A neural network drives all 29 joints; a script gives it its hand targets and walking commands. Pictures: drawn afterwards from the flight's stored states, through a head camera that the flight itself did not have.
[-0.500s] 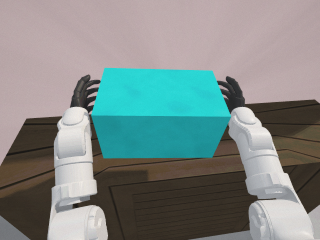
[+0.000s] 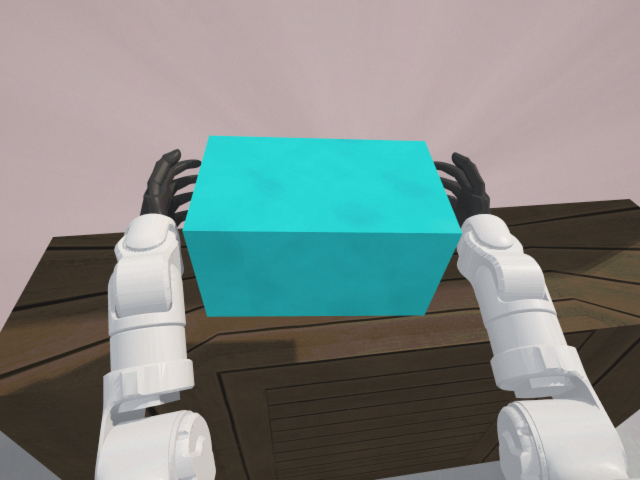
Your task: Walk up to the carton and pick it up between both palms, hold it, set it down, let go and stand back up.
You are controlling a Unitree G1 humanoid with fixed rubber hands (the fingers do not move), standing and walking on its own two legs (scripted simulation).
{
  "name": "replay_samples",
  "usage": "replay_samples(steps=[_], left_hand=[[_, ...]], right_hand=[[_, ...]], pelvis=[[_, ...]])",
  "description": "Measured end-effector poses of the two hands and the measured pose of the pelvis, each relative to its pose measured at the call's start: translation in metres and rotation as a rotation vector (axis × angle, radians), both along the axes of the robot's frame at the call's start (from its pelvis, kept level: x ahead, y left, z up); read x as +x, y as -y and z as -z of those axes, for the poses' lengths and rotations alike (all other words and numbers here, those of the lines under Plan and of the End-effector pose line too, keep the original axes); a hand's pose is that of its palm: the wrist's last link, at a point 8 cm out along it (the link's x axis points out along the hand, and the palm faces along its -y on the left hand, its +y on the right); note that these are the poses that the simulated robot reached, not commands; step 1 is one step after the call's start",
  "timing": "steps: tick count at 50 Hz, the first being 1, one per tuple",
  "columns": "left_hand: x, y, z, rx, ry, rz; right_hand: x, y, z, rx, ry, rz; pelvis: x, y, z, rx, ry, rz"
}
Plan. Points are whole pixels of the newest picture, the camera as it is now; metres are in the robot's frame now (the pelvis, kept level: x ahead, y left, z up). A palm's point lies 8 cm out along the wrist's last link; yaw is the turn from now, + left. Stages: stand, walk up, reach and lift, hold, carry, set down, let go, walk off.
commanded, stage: hold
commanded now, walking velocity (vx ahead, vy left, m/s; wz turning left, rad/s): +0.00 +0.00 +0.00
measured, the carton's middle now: (318, 227) +0.37 +0.00 +0.16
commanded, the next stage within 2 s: set down in 0.72 s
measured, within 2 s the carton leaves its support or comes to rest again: neither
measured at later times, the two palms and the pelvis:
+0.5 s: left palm (161, 217) +0.36 +0.18 +0.19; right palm (470, 217) +0.35 -0.19 +0.18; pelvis +0.00 +0.00 +0.00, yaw +0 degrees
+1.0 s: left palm (155, 211) +0.36 +0.19 +0.20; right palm (465, 214) +0.35 -0.18 +0.19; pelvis +0.00 +0.00 +0.00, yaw +0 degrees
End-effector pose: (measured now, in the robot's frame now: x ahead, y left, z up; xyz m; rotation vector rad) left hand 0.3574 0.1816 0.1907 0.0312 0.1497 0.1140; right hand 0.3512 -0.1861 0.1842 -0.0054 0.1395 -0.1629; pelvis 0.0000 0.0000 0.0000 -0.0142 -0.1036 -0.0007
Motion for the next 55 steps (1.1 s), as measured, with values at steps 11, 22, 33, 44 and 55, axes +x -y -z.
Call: replay_samples(steps=[11,22,33,44,55], left_hand=[[0.000,0.000,0.000,0.000,0.000,0.000],[0.000,0.000,0.000,0.000,0.000,0.000],[0.000,0.000,0.000,0.000,0.000,0.000],[0.000,-0.001,-0.007,0.002,0.049,0.000],[0.003,-0.010,0.007,0.027,0.076,0.002]], right_hand=[[0.000,0.000,0.000,0.000,0.000,0.000],[0.000,0.000,0.000,0.000,0.000,0.000],[0.000,0.000,0.000,0.000,0.001,0.000],[0.000,-0.001,-0.005,-0.004,0.052,0.000],[0.006,-0.012,0.020,-0.044,0.108,-0.008]], pelvis=[[0.000,0.000,0.000,0.000,0.000,0.000],[0.000,0.000,0.000,0.000,0.000,-0.001],[0.000,0.000,0.000,0.000,0.000,-0.001],[0.000,0.000,0.000,0.001,0.010,-0.003],[0.005,0.001,0.000,0.005,0.046,-0.015]])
